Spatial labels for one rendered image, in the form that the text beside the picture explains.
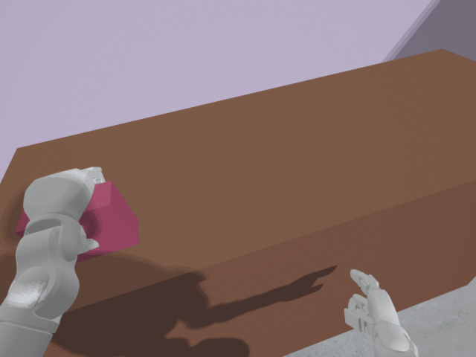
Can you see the table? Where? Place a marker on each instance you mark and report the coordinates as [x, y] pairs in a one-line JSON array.
[[253, 210]]

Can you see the robot left forearm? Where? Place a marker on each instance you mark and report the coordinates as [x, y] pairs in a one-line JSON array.
[[45, 285]]

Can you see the robot left hand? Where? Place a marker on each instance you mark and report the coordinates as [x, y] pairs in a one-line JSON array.
[[68, 193]]

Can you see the robot right hand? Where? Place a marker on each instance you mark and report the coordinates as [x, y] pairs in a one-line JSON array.
[[365, 313]]

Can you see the sponge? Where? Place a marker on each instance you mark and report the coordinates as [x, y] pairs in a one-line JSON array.
[[107, 219]]

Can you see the robot right forearm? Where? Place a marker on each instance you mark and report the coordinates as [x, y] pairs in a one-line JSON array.
[[391, 340]]

